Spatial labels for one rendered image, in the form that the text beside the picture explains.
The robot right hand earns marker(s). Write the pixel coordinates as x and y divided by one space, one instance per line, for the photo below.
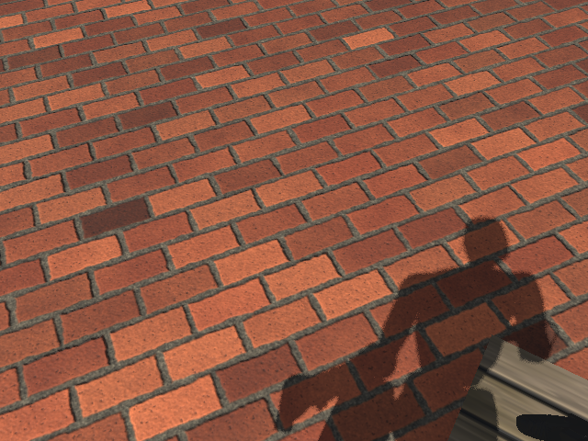
553 427

